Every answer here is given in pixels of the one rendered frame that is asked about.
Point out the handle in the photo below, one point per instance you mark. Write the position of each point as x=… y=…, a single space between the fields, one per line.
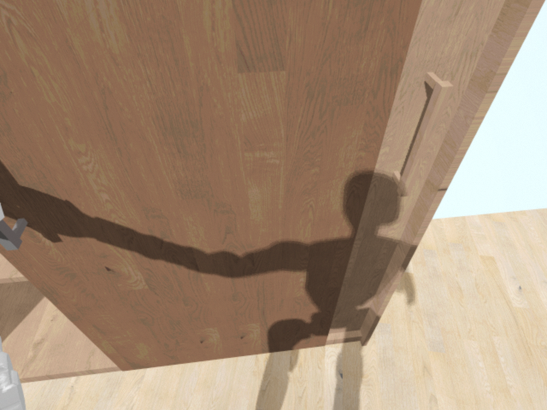
x=10 y=238
x=434 y=111

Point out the wardrobe door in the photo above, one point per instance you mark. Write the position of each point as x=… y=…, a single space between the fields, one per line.
x=194 y=172
x=448 y=39

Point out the left robot upper arm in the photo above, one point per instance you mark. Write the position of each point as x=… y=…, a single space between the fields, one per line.
x=11 y=393

